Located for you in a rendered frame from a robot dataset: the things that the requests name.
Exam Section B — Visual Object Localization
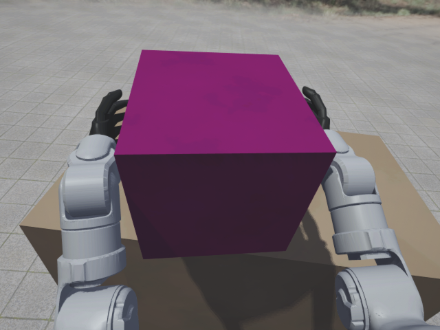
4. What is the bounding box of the robot right upper arm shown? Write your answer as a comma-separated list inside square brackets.
[335, 264, 440, 330]

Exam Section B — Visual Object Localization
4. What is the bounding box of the carton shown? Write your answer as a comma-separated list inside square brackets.
[114, 49, 337, 259]

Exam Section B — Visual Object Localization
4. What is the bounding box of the robot right hand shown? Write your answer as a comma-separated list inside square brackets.
[302, 86, 330, 130]

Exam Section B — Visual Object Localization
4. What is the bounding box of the pedestal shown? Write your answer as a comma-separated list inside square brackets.
[19, 107, 440, 330]

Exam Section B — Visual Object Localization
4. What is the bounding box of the robot left hand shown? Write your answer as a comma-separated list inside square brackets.
[89, 89, 129, 144]

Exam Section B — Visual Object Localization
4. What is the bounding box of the left robot forearm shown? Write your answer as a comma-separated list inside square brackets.
[54, 134, 127, 330]

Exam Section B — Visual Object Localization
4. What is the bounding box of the robot left upper arm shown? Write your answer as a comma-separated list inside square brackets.
[55, 285, 139, 330]

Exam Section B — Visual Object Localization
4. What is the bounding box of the right robot forearm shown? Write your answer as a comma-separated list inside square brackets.
[321, 129, 424, 319]

